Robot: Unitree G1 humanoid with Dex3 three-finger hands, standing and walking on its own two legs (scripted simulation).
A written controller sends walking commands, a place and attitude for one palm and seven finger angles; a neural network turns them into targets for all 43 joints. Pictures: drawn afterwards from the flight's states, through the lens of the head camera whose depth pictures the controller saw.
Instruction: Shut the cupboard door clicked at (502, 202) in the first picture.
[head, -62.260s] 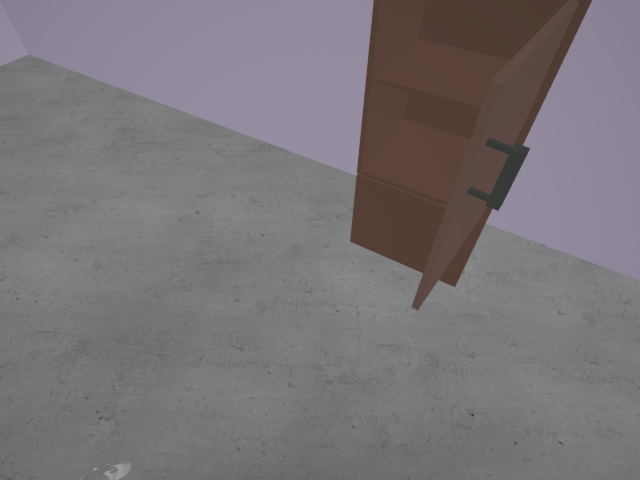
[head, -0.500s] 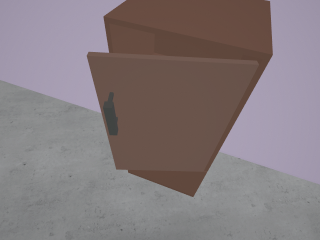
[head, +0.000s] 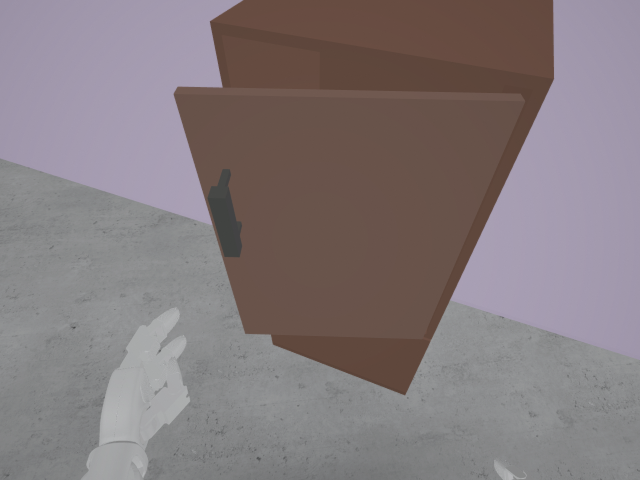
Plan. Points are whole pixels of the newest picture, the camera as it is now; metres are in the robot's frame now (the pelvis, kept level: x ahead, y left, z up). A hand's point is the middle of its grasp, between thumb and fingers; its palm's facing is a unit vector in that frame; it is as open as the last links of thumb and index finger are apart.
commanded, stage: raise the hand and make a fist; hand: left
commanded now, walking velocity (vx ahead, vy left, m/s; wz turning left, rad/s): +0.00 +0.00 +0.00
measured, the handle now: (229, 213) +0.46 +0.13 +0.08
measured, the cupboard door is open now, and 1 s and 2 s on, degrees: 20 20 20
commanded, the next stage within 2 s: bring the fist close to the handle in 1.70 s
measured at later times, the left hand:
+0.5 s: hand (192, 411) +0.21 +0.15 +0.01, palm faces -0.07 -1.00 -0.02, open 4.7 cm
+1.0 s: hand (155, 383) +0.23 +0.18 +0.05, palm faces -0.03 -1.00 -0.04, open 3.1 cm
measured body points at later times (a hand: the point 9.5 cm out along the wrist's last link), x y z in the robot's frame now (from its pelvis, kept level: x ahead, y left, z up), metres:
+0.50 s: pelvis +0.01 -0.03 -0.05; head +0.07 -0.03 +0.39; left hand +0.21 +0.21 +0.01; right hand +0.22 -0.23 -0.12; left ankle +0.03 +0.06 -0.71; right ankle +0.02 -0.10 -0.71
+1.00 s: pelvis +0.02 +0.00 -0.03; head +0.05 +0.01 +0.42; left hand +0.22 +0.24 +0.06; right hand +0.20 -0.23 -0.08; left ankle +0.03 +0.06 -0.71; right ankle +0.02 -0.10 -0.71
